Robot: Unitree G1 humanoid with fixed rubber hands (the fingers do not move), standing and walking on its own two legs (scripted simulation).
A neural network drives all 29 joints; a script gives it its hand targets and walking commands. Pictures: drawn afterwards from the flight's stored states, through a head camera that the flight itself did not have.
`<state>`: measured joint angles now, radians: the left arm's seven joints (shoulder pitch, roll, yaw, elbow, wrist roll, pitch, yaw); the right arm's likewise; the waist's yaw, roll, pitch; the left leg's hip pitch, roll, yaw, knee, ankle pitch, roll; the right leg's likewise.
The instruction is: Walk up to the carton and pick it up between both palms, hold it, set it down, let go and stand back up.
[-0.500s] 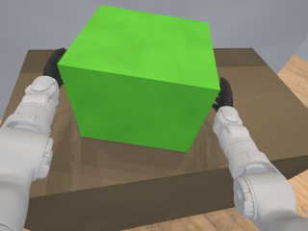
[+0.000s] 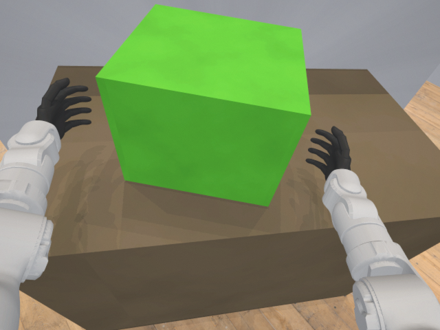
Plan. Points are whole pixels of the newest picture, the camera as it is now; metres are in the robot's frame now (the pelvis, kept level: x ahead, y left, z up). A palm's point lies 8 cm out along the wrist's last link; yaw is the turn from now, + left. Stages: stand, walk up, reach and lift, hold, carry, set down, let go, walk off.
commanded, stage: set down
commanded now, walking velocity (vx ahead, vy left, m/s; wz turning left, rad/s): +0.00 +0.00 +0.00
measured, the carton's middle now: (211, 105) +0.54 -0.04 +0.11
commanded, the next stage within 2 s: none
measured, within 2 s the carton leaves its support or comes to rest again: neither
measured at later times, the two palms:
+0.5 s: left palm (41, 142) +0.42 +0.26 +0.12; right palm (340, 189) +0.32 -0.25 +0.09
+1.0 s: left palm (43, 166) +0.38 +0.25 +0.11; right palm (349, 214) +0.27 -0.24 +0.09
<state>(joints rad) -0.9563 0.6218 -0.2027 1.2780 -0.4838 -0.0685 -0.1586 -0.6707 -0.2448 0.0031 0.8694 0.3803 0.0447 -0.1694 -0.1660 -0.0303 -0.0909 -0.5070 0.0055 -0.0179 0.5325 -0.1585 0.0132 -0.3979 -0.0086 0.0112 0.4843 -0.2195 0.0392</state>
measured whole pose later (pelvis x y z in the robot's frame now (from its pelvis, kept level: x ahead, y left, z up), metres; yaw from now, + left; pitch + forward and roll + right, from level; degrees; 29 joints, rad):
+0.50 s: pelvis +0.00 +0.01 +0.00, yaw -2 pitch +0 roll -1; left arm -0.71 0.62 -0.10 0.96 -0.45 0.04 -0.16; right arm -0.45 -0.25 -0.03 0.56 0.37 0.16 -0.19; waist -0.12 -0.03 0.01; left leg -0.34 0.00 0.03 0.49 -0.16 0.03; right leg -0.24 -0.02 0.06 0.44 -0.21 0.05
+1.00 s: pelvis +0.03 +0.00 +0.01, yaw -4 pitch -5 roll +0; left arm -0.31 0.60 0.01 0.45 -0.40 0.23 -0.18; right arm -0.05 -0.23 -0.03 0.05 0.31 0.34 -0.24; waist -0.06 -0.02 0.05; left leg -0.15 0.01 0.06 0.42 -0.19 0.02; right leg -0.08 -0.01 0.09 0.38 -0.23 0.04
